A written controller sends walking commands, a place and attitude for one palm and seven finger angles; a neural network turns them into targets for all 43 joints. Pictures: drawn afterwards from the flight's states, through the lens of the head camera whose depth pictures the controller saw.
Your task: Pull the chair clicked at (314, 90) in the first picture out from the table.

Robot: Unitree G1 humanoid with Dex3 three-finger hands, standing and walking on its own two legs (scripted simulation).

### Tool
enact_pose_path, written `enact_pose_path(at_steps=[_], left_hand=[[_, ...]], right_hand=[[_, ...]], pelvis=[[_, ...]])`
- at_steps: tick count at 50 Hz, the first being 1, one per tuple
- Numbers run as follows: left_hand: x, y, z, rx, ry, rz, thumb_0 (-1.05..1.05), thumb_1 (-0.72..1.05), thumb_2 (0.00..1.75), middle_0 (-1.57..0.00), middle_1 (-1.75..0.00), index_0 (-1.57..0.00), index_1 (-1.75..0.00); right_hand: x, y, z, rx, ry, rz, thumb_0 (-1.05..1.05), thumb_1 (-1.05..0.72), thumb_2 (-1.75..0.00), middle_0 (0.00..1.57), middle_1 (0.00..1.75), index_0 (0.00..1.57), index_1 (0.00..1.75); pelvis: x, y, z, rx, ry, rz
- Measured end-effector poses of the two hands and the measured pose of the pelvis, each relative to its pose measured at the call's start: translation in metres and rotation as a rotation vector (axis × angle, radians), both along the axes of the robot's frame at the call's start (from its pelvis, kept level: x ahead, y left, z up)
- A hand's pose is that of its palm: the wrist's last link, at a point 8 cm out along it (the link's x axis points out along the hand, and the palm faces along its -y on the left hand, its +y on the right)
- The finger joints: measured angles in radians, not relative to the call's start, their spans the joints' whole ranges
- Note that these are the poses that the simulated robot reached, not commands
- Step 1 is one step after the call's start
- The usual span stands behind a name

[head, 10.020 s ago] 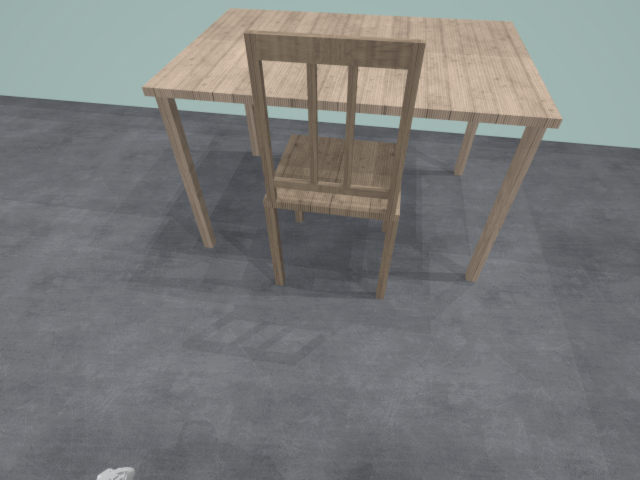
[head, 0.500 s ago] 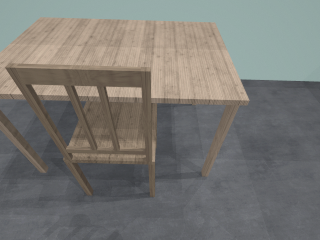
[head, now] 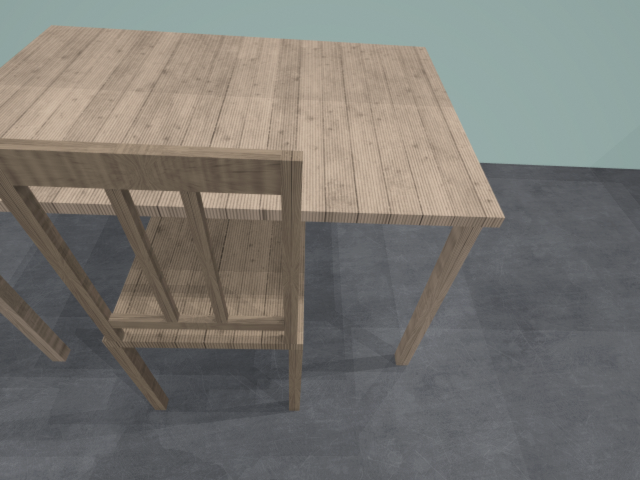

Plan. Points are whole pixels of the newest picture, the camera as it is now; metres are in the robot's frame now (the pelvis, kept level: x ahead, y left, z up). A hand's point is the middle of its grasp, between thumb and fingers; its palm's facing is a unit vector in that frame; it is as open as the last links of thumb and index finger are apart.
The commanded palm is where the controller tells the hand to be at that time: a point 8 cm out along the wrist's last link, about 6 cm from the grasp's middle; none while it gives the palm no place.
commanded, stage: come to a stop and stand still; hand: left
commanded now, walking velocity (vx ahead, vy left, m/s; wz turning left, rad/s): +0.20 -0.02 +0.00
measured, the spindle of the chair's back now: (149, 264) +0.45 +0.31 -0.06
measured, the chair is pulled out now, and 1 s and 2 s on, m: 0.00 0.00 0.00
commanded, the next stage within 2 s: none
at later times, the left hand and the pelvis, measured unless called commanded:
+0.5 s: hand out of the picture +0.11 +0.18 -0.17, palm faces +0.13 -0.97 -0.21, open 7.2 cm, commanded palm none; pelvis +0.04 -0.01 +0.00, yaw +5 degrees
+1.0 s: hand out of the picture -0.06 +0.18 -0.17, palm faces +0.07 -0.98 -0.17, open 7.4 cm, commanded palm none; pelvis +0.00 +0.02 +0.01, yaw +3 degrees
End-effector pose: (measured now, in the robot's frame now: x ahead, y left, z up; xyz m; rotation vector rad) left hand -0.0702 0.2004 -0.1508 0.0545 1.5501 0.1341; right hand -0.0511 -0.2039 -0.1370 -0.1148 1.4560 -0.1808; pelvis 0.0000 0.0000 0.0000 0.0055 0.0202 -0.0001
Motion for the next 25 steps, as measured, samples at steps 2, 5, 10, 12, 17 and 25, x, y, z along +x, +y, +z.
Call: enact_pose_path(at_steps=[2, 5, 10, 12, 17, 25], left_hand=[[0.028, 0.005, 0.004, 0.015, -0.033, -0.018, 0.0, 0.9, 0.9, -0.2, -0.3, -0.2, -0.3], [0.076, 0.012, 0.011, 0.057, -0.104, -0.043, 0.01, 0.92, 0.9, -0.2, -0.3, -0.2, -0.3], [0.148, 0.022, 0.016, 0.15, -0.249, -0.047, 0.02, 0.94, 0.9, -0.2, -0.3, -0.2, -0.3], [0.167, 0.02, 0.019, 0.169, -0.295, -0.04, 0.02, 0.94, 0.9, -0.2, -0.3, -0.2, -0.3], [0.189, 0.009, 0.023, 0.16, -0.359, -0.014, 0.01, 0.92, 0.9, -0.2, -0.3, -0.2, -0.3], [0.161, 0.027, 0.014, 0.128, -0.34, 0.025, -0.01, 0.94, 0.9, -0.2, -0.3, -0.2, -0.3]], right_hand=[[-0.004, 0.006, 0.002, 0.02, 0.033, -0.009, 0.0, -0.91, -0.9, 0.19, 0.3, 0.2, 0.3], [-0.012, 0.012, 0.005, 0.056, 0.112, -0.01, 0.0, -0.91, -0.9, 0.19, 0.3, 0.2, 0.3], [-0.009, 0.004, -0.005, 0.1, 0.223, -0.005, 0.0, -0.91, -0.9, 0.2, 0.3, 0.2, 0.3], [0.004, -0.005, -0.011, 0.098, 0.229, -0.002, 0.0, -0.91, -0.9, 0.2, 0.3, 0.2, 0.3], [0.067, -0.03, -0.015, 0.039, 0.124, 0.042, 0.0, -0.91, -0.9, 0.2, 0.3, 0.2, 0.3], [0.174, -0.038, 0.002, -0.049, -0.176, 0.14, 0.0, -0.91, -0.9, 0.19, 0.29, 0.19, 0.3]], pelvis=[[0.008, -0.001, 0.003, 0.0, 0.007, 0.01], [0.022, -0.006, 0.006, 0.0, 0.014, 0.028], [0.05, -0.021, -0.004, 0.015, 0.002, 0.056], [0.058, -0.025, -0.005, 0.003, -0.007, 0.081], [0.061, -0.026, 0.0, 0.015, -0.024, 0.108], [0.039, -0.008, 0.001, 0.008, -0.039, 0.094]])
